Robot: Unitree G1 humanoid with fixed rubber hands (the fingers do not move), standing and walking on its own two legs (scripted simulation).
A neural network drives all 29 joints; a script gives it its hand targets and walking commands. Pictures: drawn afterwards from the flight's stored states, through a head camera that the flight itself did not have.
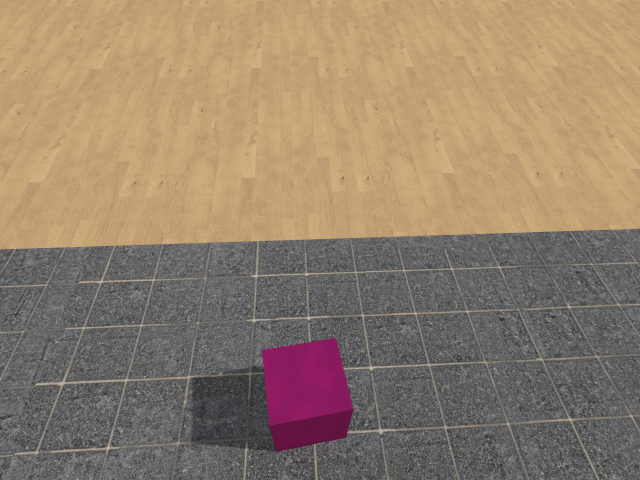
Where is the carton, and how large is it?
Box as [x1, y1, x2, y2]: [262, 338, 352, 451]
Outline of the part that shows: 335,338 262,350 269,425 276,451 345,437 352,412 352,406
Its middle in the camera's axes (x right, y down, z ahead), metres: -0.04 +0.44 +1.11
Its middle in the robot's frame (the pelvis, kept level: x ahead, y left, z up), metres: +0.46 +0.03 -0.65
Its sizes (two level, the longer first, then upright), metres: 0.210 0.200 0.250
